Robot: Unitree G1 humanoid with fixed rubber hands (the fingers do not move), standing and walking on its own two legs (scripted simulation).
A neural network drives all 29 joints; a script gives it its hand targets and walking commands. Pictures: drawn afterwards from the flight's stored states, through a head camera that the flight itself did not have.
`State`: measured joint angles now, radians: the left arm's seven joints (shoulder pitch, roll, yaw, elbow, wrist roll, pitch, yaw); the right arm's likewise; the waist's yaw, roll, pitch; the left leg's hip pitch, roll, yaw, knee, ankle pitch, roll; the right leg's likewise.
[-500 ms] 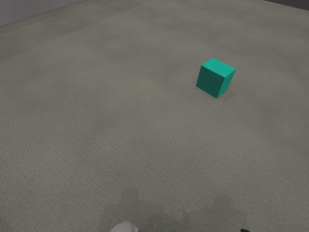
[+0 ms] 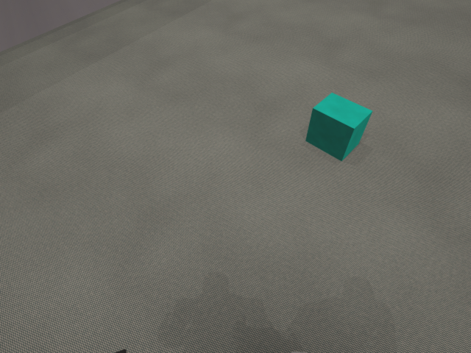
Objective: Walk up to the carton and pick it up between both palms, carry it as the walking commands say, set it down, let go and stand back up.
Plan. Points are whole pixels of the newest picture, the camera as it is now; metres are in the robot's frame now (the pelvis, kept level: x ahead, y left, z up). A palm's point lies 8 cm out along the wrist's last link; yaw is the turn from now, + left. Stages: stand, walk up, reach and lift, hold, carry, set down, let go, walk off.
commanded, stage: walk up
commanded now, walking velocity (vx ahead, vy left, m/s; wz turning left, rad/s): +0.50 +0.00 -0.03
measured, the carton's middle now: (336, 126) +1.30 -0.56 -0.63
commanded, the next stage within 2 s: none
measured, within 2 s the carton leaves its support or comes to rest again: neither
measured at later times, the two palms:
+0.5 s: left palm (107, 276) +0.29 +0.29 -0.13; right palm (358, 328) +0.18 -0.20 -0.11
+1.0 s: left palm (117, 250) +0.36 +0.29 -0.14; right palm (321, 195) +0.49 -0.20 -0.13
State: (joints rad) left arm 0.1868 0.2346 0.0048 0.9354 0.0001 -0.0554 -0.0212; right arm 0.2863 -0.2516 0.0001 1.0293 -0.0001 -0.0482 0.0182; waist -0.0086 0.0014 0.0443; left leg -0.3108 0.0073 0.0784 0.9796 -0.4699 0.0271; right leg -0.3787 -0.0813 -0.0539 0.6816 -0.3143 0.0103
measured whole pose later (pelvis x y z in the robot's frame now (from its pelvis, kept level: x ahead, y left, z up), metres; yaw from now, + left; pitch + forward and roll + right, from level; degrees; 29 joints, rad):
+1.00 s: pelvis +0.41 +0.05 -0.01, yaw -2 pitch -1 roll +0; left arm 0.46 0.22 0.01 1.02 0.00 -0.05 0.00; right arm 0.15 -0.24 0.00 1.03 0.00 -0.05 0.05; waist 0.02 0.00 0.01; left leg -0.57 0.11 0.10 0.86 -0.28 0.01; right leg -0.14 -0.06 -0.08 0.64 -0.49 0.03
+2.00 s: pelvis +0.67 +0.04 +0.01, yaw -23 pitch +0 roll +0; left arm 0.24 0.23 0.04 0.95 0.00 0.01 -0.06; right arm 0.20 -0.22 0.00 0.96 0.00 -0.05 0.00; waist 0.02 -0.03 0.07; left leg -0.21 0.17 0.24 0.56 -0.32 -0.05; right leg -0.46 -0.07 -0.03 1.00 -0.40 -0.01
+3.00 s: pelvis +0.92 -0.25 -0.01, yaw -42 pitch +1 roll +1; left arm 0.12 0.21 0.05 0.97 0.00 -0.02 -0.04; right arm 0.27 -0.22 0.00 1.04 0.00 0.00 -0.01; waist 0.00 0.00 0.05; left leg -0.24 0.19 0.21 0.72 -0.46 -0.06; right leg -0.39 -0.06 -0.03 0.68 -0.29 0.00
